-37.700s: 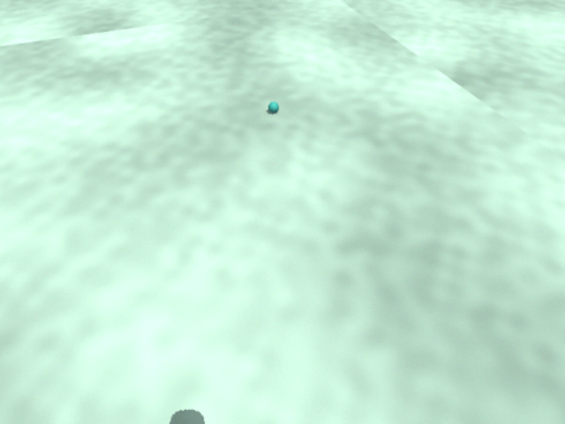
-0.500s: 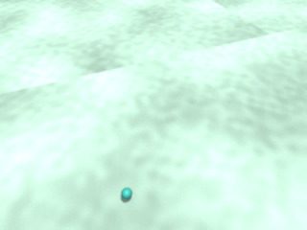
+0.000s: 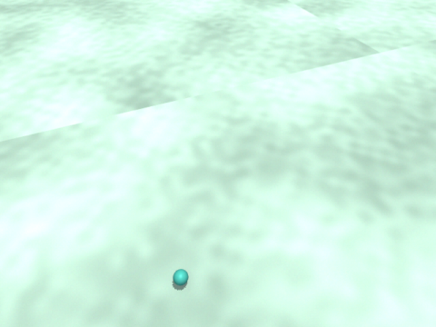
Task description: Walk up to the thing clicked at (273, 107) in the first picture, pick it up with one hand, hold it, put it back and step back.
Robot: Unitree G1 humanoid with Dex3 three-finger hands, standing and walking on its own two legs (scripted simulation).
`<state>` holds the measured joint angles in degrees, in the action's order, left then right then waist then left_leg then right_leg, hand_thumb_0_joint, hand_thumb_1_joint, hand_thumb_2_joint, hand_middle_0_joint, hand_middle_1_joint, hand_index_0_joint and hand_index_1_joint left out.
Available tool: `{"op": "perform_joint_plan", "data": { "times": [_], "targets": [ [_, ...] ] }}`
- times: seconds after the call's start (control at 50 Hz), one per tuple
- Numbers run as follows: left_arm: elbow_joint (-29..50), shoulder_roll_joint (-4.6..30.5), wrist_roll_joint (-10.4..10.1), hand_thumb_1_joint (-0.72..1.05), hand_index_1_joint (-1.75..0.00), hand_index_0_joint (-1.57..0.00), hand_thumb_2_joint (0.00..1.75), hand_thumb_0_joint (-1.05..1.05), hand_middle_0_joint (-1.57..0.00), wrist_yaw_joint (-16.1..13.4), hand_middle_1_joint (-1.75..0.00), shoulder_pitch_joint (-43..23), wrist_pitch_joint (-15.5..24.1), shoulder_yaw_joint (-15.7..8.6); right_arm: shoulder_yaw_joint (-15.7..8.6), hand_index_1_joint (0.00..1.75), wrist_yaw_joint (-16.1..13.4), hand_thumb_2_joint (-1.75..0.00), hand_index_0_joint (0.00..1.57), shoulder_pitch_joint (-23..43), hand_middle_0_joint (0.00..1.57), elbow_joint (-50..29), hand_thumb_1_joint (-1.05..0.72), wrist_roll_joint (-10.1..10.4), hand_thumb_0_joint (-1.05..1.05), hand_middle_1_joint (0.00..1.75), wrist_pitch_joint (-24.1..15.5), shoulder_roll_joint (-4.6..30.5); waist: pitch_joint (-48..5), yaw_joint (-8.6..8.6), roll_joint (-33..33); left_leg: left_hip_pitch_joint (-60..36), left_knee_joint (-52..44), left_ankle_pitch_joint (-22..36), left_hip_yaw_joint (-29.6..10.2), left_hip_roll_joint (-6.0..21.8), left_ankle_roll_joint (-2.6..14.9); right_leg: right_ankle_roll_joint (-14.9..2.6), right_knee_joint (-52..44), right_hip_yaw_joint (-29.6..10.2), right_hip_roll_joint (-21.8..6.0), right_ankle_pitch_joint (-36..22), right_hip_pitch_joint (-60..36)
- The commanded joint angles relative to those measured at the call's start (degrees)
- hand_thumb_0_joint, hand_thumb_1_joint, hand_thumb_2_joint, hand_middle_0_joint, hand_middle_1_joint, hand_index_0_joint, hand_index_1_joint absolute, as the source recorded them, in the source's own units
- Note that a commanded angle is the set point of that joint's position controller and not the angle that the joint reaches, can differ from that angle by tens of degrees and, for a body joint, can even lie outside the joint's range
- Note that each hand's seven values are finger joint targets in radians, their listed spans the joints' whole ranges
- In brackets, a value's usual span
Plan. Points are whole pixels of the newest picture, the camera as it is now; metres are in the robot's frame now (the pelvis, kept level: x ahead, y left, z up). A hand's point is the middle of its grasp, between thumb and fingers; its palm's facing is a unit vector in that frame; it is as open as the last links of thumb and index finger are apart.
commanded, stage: stand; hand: left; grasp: from above
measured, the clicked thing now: (180, 277) +0.47 +0.19 -0.75
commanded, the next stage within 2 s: step back in 1.48 s
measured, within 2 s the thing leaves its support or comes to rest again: neither
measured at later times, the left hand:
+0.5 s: hand out of the picture +0.07 +0.24 -0.16, palm faces +0.00 -0.94 -0.34, open 7.4 cm
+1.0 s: hand out of the picture +0.09 +0.24 -0.16, palm faces -0.01 -0.94 -0.34, open 7.4 cm
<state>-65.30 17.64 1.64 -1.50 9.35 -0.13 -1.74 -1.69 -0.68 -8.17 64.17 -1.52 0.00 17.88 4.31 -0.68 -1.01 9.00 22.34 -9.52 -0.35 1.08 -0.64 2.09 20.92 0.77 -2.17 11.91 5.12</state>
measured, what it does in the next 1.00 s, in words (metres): stands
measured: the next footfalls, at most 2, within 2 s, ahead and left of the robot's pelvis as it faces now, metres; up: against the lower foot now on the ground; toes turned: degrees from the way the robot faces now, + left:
right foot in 1.88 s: -0.04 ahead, -0.13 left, +0.00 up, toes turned -1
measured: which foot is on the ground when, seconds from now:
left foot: down 0.00-1.00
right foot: down 0.00-1.00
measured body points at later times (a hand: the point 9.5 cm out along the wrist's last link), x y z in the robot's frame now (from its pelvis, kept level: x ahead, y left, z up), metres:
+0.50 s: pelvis +0.01 +0.00 +0.00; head +0.02 -0.01 +0.45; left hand +0.07 +0.29 -0.13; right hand +0.07 -0.29 -0.14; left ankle +0.03 +0.13 -0.74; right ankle +0.00 -0.14 -0.74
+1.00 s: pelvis +0.02 -0.01 +0.00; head +0.03 -0.01 +0.45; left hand +0.09 +0.29 -0.13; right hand +0.09 -0.30 -0.14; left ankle +0.03 +0.13 -0.74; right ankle +0.00 -0.14 -0.74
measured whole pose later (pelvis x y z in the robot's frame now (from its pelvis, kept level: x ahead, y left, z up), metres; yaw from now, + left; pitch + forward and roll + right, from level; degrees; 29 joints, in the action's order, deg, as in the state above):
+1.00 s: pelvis +0.02 -0.01 +0.00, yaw -1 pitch -3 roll +0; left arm -66.1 18.5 0.9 -0.5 5.9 0.2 -1.4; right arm -0.2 -0.4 -5.8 65.5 -1.1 -0.6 19.3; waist 3.7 -0.2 -0.7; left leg 7.6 19.7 -9.4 0.0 1.9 -1.4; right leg 1.4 18.6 0.4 -1.4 11.7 4.1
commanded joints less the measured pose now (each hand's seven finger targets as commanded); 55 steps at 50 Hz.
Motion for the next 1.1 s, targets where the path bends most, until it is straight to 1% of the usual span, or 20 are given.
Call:
{"op": "perform_joint_plan", "data": {
  "times": [0.0, 0.02, 0.04, 0.08, 0.18, 0.28, 0.3, 0.36, 0.42, 0.52, 0.58, 0.62, 0.66, 0.68, 0.72, 0.76, 0.82, 0.84, 1.0, 1.08],
  "targets": [
    [2.95, 11.33, -0.19, 0.90, -0.30, -0.20, 0.90, 0.00, -0.20, -0.40, -0.30, -2.13, 1.49, -2.21, -2.02, 0.30, -0.54, -0.90, 0.20, 2.15, 0.20, -3.08, -0.90, 0.29, 0.00, 0.30, -1.38, 10.72, -3.19, 0.34, 1.29, -1.63, -4.45, 0.17, -5.22, 4.87, 1.74, -2.24, -5.32, -4.66, -4.76, -2.29, 2.32],
    [2.94, 11.23, -0.11, 0.90, -0.30, -0.20, 0.90, 0.00, -0.20, -0.41, -0.30, -2.45, 1.58, -2.12, -1.79, 0.30, -0.47, -0.90, 0.20, 2.30, 0.20, -3.02, -0.90, 0.32, 0.00, 0.30, -1.36, 10.35, -3.04, 0.35, 1.50, -1.91, -4.40, 1.58, -5.28, 4.99, 1.72, -2.29, -5.21, -4.41, -4.74, -2.79, 2.42],
    [2.85, 11.30, -0.23, 0.90, -0.30, -0.20, 0.90, 0.00, -0.20, -0.41, -0.30, -2.64, 1.52, -2.10, -1.78, 0.30, -0.49, -0.90, 0.20, 2.01, 0.20, -2.78, -0.90, 0.34, 0.00, 0.30, -1.26, 10.65, -2.69, 0.48, 1.21, -1.22, -4.60, 0.41, -5.10, 4.75, 1.61, -2.13, -5.49, -4.51, -4.62, -2.44, 2.25],
    [2.56, 11.64, -0.29, 0.90, -0.30, -0.20, 0.90, 0.00, -0.20, -0.38, -0.30, -2.75, 1.44, -2.13, -1.68, 0.30, -0.49, -0.90, 0.20, 1.95, 0.20, -2.57, -0.90, 0.30, 0.00, 0.30, -1.18, 10.61, -2.46, 0.53, 1.53, -1.03, -4.78, 0.38, -5.15, 4.94, 1.58, -2.28, -5.66, -4.66, -4.73, -1.61, 2.18],
    [2.09, 11.73, -0.39, 0.90, -0.30, -0.20, 0.90, 0.00, -0.20, -0.14, -0.30, -2.60, 1.32, -2.10, -1.37, 0.30, -0.52, -0.90, 0.20, 2.04, 0.20, -2.15, -0.90, 0.35, 0.00, 0.30, -1.29, 11.02, -2.50, 0.39, 0.26, -0.41, -5.28, -0.19, -5.05, 5.06, 1.60, -2.51, -5.50, -4.70, -4.74, -2.93, 1.37],
    [2.08, 11.81, -0.48, 0.90, -0.30, -0.20, 0.90, 0.00, -0.20, -0.13, -0.30, -3.24, 1.35, -2.23, -1.31, 0.30, -0.61, -0.90, 0.20, 2.44, 0.20, -2.15, -0.90, 0.40, 0.00, 0.30, -1.50, 11.32, -3.89, 0.33, 0.57, -1.66, -4.85, 4.16, -4.74, 5.48, 1.78, -2.68, -5.00, -4.63, -4.96, -5.97, 0.57],
    [1.91, 11.69, -0.55, 0.90, -0.30, -0.20, 0.90, 0.00, -0.20, -0.05, -0.30, -3.03, 1.30, -2.16, -1.18, 0.30, -0.61, -0.90, 0.20, 1.99, 0.20, -1.94, -0.90, 0.46, 0.00, 0.30, -1.56, 11.35, -3.78, 0.35, 0.25, -1.49, -5.12, 3.80, -4.76, 5.44, 1.68, -2.62, -4.93, -4.49, -4.91, -6.03, 0.32],
    [1.76, 11.82, -0.58, 0.90, -0.30, -0.20, 0.90, 0.00, -0.20, 0.02, -0.30, -3.06, 1.23, -2.24, -1.08, 0.30, -0.63, -0.90, 0.20, 2.68, 0.20, -2.07, -0.90, 0.48, 0.00, 0.30, -1.75, 11.16, -4.11, 0.19, 0.68, -2.55, -5.17, 5.88, -4.81, 5.77, 1.70, -2.67, -4.52, -4.22, -4.78, -6.40, 0.56],
    [1.99, 11.86, -0.61, 0.90, -0.30, -0.20, 0.90, 0.00, -0.20, 0.11, -0.30, -3.77, 1.23, -2.24, -1.09, 0.30, -0.71, -0.90, 0.20, 2.57, 0.20, -1.96, -0.90, 0.47, 0.00, 0.30, -1.73, 11.71, -4.04, 0.38, 0.76, -2.46, -5.08, 5.65, -4.63, 5.79, 1.73, -2.59, -5.09, -4.44, -4.86, -6.44, 0.81],
    [1.84, 11.73, -0.60, 0.90, -0.30, -0.20, 0.90, 0.00, -0.20, 0.28, -0.30, -3.91, 1.21, -2.08, -1.03, 0.30, -0.58, -0.90, 0.20, 3.25, 0.20, -1.99, -0.90, 0.52, 0.00, 0.30, -1.68, 11.86, -3.11, 0.46, 0.86, -2.05, -5.65, 2.63, -4.76, 5.60, 1.42, -2.57, -5.29, -4.30, -4.58, -3.98, 1.82],
    [2.07, 12.37, -0.63, 0.90, -0.30, -0.20, 0.90, 0.00, -0.20, 0.26, -0.30, -4.35, 1.32, -2.23, -1.03, 0.30, -0.50, -0.90, 0.20, 2.99, 0.20, -1.83, -0.90, 0.57, 0.00, 0.30, -1.71, 11.87, -4.25, 0.58, 1.12, -2.58, -5.28, 4.78, -4.72, 5.90, 1.61, -2.69, -5.31, -4.55, -4.95, -5.67, 0.93],
    [2.12, 12.13, -0.69, 0.90, -0.30, -0.20, 0.90, 0.00, -0.20, 0.28, -0.30, -4.11, 1.46, -2.11, -0.97, 0.30, -0.52, -0.90, 0.20, 3.59, 0.20, -1.98, -0.90, 0.64, 0.00, 0.30, -1.87, 11.97, -5.56, 0.37, 0.78, -3.88, -4.54, 8.93, -4.61, 6.19, 1.65, -2.69, -4.69, -4.45, -5.11, -8.73, 0.38],
    [2.23, 12.46, -0.77, 0.90, -0.30, -0.20, 0.90, 0.00, -0.20, 0.24, -0.30, -4.46, 1.55, -2.18, -0.99, 0.30, -0.49, -0.90, 0.20, 3.43, 0.20, -1.88, -0.90, 0.56, 0.00, 0.30, -1.84, 12.11, -5.82, 0.51, 1.29, -4.09, -4.23, 10.08, -4.23, 6.14, 1.69, -2.52, -4.87, -4.41, -5.15, -9.82, 0.14],
    [2.19, 12.58, -0.87, 0.90, -0.30, -0.20, 0.90, 0.00, -0.20, 0.29, -0.30, -4.53, 1.55, -2.12, -0.86, 0.30, -0.46, -0.90, 0.20, 3.21, 0.20, -1.77, -0.90, 0.61, 0.00, 0.30, -1.80, 11.89, -5.15, 0.67, 1.46, -3.64, -4.69, 8.68, -4.41, 5.95, 1.38, -2.39, -5.17, -4.30, -4.91, -8.23, 0.63],
    [2.35, 12.23, -0.78, 0.90, -0.30, -0.20, 0.90, 0.00, -0.20, 0.36, -0.30, -4.51, 1.56, -1.99, -0.92, 0.30, -0.43, -0.90, 0.20, 3.73, 0.20, -1.81, -0.90, 0.65, 0.00, 0.30, -1.74, 12.41, -4.99, 0.52, 0.89, -3.36, -4.66, 7.29, -4.34, 6.05, 1.46, -2.36, -5.51, -4.41, -4.98, -7.36, 0.78],
    [2.58, 12.62, -0.68, 0.90, -0.30, -0.20, 0.90, 0.00, -0.20, 0.31, -0.30, -5.21, 1.59, -2.13, -0.89, 0.30, -0.46, -0.90, 0.20, 3.84, 0.20, -1.89, -0.90, 0.56, 0.00, 0.30, -1.71, 12.33, -5.69, 0.74, 0.93, -3.06, -4.62, 8.24, -4.16, 6.16, 1.60, -2.52, -5.36, -4.60, -5.31, -9.07, 0.00],
    [2.27, 12.61, -0.77, 0.90, -0.30, -0.20, 0.90, 0.00, -0.20, 0.30, -0.30, -4.97, 1.47, -2.10, -0.82, 0.30, -0.43, -0.90, 0.20, 3.93, 0.20, -1.94, -0.90, 0.58, 0.00, 0.30, -1.63, 12.09, -5.44, 0.65, 0.89, -3.58, -4.71, 8.57, -4.21, 6.23, 1.53, -2.64, -5.00, -4.25, -5.20, -8.53, 0.23],
    [2.14, 12.65, -0.88, 0.90, -0.30, -0.20, 0.90, 0.00, -0.20, 0.35, -0.30, -4.89, 1.49, -2.11, -0.82, 0.30, -0.42, -0.90, 0.20, 3.45, 0.20, -1.69, -0.90, 0.63, 0.00, 0.30, -1.60, 12.24, -5.14, 0.77, 0.89, -3.27, -4.85, 7.29, -4.16, 6.08, 1.47, -2.56, -5.33, -4.51, -5.17, -7.86, 0.34],
    [2.74, 12.94, -0.74, 0.90, -0.30, -0.20, 0.90, 0.00, -0.20, 0.47, -0.30, -5.20, 1.59, -1.97, -0.90, 0.30, -0.34, -0.90, 0.20, 4.35, 0.20, -1.93, -0.90, 0.66, 0.00, 0.30, -1.81, 12.69, -5.82, 0.66, 1.00, -4.05, -4.70, 9.31, -4.14, 6.47, 1.40, -2.71, -5.22, -4.48, -5.23, -9.14, 0.45],
    [2.77, 13.18, -0.83, 0.90, -0.30, -0.20, 0.90, 0.00, -0.20, 0.52, -0.30, -4.96, 1.66, -1.98, -0.96, 0.30, -0.28, -0.90, 0.20, 4.37, 0.20, -1.85, -0.90, 0.65, 0.00, 0.30, -1.74, 12.80, -5.78, 0.58, 1.24, -4.27, -4.72, 8.64, -4.12, 6.48, 1.48, -2.77, -5.17, -4.54, -5.32, -9.22, 0.28]
  ]
}}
